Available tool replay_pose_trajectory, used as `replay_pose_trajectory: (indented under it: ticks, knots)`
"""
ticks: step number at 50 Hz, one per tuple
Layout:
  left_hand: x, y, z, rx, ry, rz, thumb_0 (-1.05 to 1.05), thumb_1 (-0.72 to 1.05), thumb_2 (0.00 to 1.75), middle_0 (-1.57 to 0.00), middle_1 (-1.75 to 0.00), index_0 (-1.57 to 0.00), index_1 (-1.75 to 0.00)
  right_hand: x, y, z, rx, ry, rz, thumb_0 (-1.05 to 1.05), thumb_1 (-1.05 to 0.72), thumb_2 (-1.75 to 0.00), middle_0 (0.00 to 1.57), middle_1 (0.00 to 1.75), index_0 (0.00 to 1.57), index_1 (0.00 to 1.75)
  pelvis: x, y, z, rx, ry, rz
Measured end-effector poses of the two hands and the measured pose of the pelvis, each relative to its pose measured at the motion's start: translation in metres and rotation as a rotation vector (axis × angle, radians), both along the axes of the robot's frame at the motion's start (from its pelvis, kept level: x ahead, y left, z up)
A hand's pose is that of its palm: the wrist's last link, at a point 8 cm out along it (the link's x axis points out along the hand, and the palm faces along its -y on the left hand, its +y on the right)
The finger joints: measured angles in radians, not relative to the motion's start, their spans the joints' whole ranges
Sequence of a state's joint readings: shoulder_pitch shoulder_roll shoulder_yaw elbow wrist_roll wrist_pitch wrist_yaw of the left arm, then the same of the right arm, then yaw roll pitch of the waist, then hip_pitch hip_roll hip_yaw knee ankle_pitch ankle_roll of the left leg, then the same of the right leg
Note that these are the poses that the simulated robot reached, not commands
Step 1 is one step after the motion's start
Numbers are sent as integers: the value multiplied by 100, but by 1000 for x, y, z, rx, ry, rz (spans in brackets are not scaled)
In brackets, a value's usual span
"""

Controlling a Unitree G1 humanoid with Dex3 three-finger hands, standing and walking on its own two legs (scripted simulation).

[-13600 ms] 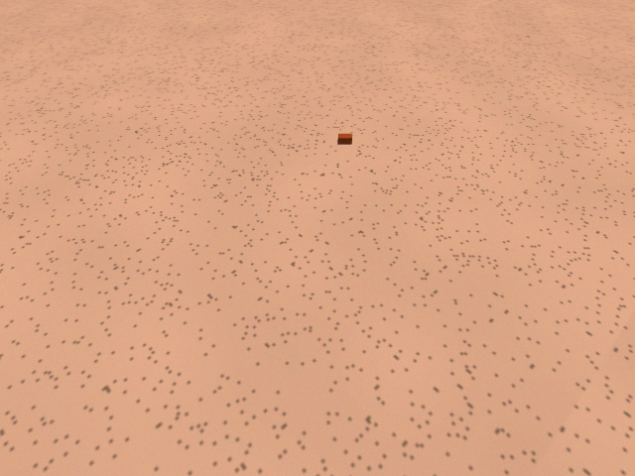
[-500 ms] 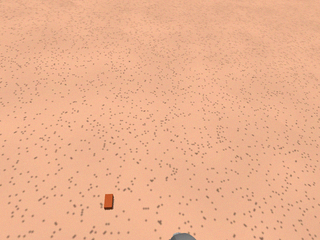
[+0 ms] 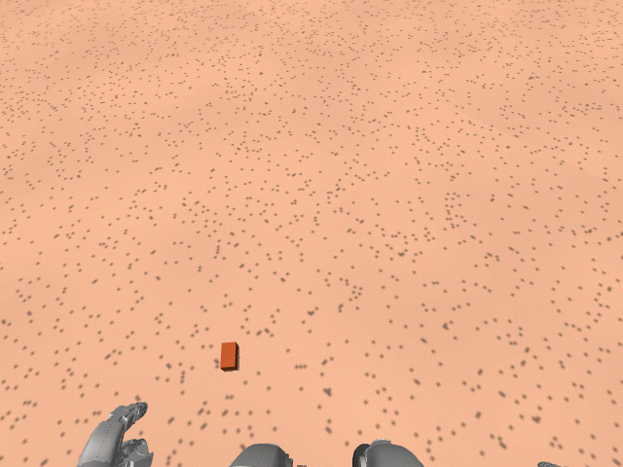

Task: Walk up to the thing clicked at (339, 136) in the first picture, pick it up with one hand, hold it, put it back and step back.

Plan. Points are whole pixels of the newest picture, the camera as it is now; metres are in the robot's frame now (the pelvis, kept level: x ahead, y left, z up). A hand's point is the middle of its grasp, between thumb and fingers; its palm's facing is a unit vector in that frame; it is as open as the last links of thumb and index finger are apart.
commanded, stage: walk up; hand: left
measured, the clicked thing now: (229, 356) +0.46 +0.30 -0.74
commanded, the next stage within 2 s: stand in 1.22 s
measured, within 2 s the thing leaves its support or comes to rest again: neither
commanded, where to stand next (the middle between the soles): +0.04 +0.02 m, yaw +2 degrees
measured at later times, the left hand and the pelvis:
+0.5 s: hand out of the picture -0.01 +0.33 -0.16, palm faces +0.05 -0.93 -0.35, open 7.4 cm; pelvis -0.04 +0.04 +0.00, yaw +3 degrees
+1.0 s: hand out of the picture +0.02 +0.29 -0.09, palm faces +0.04 -0.83 -0.56, open 7.4 cm; pelvis -0.01 -0.01 +0.01, yaw +2 degrees
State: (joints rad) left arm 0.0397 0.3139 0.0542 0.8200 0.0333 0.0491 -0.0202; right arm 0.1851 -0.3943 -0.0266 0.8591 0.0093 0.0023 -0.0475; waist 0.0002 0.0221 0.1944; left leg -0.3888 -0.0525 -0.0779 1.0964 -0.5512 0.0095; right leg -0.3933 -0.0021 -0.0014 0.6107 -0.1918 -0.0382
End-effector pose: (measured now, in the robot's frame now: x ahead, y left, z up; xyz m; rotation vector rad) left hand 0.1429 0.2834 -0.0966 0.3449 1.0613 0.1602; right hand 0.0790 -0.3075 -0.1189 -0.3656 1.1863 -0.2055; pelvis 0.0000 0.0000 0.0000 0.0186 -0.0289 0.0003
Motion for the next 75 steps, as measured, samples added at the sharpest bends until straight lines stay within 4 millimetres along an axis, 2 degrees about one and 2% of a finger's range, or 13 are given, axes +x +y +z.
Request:
replay_pose_trajectory:
  ticks: [5,16,23,28,35,41,46,52,56,61,65,70,75]
  knots:
    - [-15,12,9,20,-90,46,0,90,90,-21,-30,-21,-30,0,0,0,-1,32,59,0,-90,-90,20,30,21,30,2,1,-3,-23,-8,54]
    - [-111,96,-16,87,73,179,0,90,90,-21,-30,-20,-30,-19,21,10,-67,22,98,0,-91,-90,20,30,20,30,-30,40,-15,-8,-32,78]
    - [-151,98,-25,25,160,182,0,91,90,-20,-30,-20,-30,-42,40,36,-88,14,87,1,-90,-90,20,30,21,30,-45,44,0,-37,-12,70]
    - [-171,83,-25,-19,227,121,0,91,90,-20,-30,-20,-30,-48,33,55,-80,-82,55,1,-90,-90,20,30,21,30,-40,40,8,-37,-17,28]
    - [-148,61,-5,4,165,50,1,90,90,-21,-30,-20,-30,-70,-3,53,-60,-76,18,0,-90,-90,20,30,21,30,-33,18,12,-32,-36,4]
    - [-133,44,12,118,62,47,0,90,90,-21,-30,-20,-30,-69,-39,12,-27,-11,-18,1,-90,-90,20,30,20,30,-26,-8,-5,-38,-52,6]
    - [-136,37,36,175,67,92,0,90,90,-21,-30,-21,-30,-52,-30,-4,53,15,-2,1,-91,-90,20,30,20,29,-16,-9,4,-34,-49,20]
    - [-129,50,51,239,63,132,0,90,90,-21,-30,-21,-30,-46,-11,-17,102,71,12,1,-91,-90,20,30,20,29,-10,-3,5,-19,-39,35]
    - [-113,58,42,214,53,124,0,90,90,-21,-30,-21,-30,-47,5,-20,93,102,18,1,-91,-90,20,30,20,29,-12,5,2,-9,-29,48]
    - [-90,66,0,118,16,116,0,90,90,-21,-30,-20,-30,-45,20,-17,19,107,52,1,-91,-90,20,30,20,30,-19,18,-15,19,-32,79]
    - [-87,50,-22,26,42,111,0,90,90,-21,-30,-20,-30,-37,28,3,-12,44,67,1,-90,-90,20,30,20,30,-22,23,-11,3,-29,72]
    - [-90,29,-30,-47,62,88,0,90,90,-21,-30,-20,-30,-21,24,22,-32,-33,57,1,-90,-90,20,30,21,30,-23,19,-3,-7,-26,55]
    - [-108,18,-22,-40,81,83,0,90,90,-21,-30,-21,-30,-3,16,22,-10,-90,33,1,-90,-90,20,30,20,30,-26,13,2,-28,-54,55]
